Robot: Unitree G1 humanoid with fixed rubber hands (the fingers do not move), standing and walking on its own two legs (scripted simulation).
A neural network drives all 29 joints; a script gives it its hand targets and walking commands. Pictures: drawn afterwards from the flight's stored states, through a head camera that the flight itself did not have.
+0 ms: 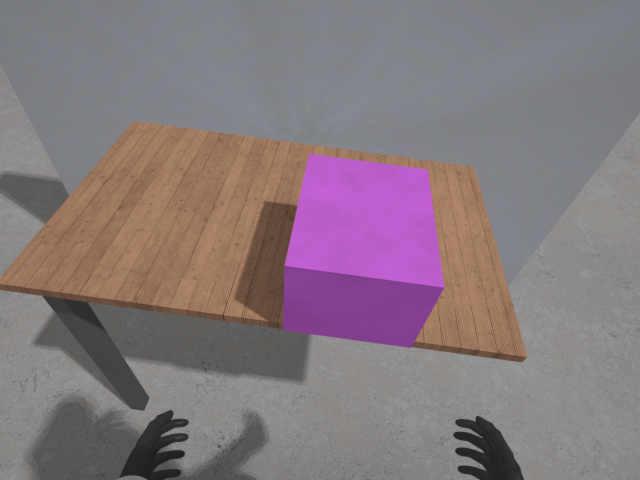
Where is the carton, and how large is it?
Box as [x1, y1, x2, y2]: [283, 154, 443, 347]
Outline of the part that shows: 309,154 284,266 283,329 410,347 443,288 427,170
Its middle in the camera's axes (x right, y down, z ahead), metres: +0.07 +0.00 +0.67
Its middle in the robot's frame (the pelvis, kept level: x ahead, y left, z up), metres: +0.50 -0.04 -0.01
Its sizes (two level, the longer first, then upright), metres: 0.264 0.216 0.171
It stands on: a table, 0.68 m high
